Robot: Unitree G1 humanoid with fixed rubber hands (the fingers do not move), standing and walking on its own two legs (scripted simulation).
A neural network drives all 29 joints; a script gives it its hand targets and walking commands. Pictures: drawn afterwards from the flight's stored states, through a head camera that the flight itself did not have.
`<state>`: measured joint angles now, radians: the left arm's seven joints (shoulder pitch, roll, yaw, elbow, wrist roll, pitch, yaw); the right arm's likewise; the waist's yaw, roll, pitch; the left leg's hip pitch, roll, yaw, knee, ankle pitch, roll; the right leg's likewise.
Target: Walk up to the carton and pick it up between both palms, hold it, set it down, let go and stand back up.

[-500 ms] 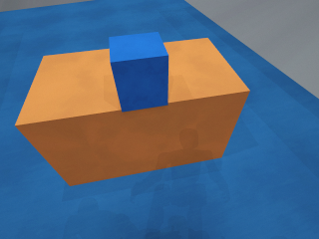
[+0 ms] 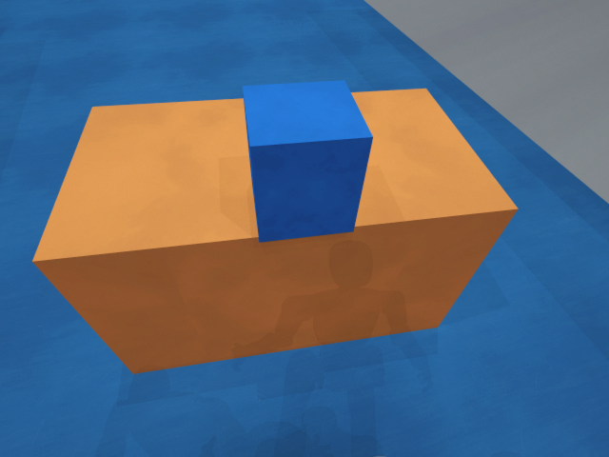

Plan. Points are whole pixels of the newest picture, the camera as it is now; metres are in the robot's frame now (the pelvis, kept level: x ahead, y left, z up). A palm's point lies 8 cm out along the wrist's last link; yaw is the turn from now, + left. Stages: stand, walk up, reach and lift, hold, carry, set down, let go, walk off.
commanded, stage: walk up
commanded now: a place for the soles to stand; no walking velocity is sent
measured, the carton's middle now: (301, 162) +0.67 +0.01 -0.02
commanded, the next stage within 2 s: none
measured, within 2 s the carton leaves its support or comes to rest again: neither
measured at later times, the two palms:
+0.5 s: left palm (129, 430) +0.19 +0.25 -0.09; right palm (556, 453) +0.16 -0.35 -0.13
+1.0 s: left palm (108, 372) +0.28 +0.32 -0.11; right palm (502, 376) +0.26 -0.30 -0.11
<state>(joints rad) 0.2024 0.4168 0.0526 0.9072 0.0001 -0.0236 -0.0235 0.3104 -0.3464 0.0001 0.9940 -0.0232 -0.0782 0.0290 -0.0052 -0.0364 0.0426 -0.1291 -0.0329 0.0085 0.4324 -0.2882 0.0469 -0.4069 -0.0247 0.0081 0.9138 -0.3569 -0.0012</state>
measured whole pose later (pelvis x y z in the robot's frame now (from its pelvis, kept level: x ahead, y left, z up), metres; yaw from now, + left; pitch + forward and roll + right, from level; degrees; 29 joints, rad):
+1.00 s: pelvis +0.21 +0.00 -0.01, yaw +2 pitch -2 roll -1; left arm 0.25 0.42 0.05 0.86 0.00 -0.04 -0.02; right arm 0.32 -0.38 0.00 0.83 -0.02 -0.05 0.03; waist -0.02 -0.01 0.11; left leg -0.30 -0.05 -0.02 0.55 -0.21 0.05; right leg -0.35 -0.01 -0.03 0.90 -0.45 -0.03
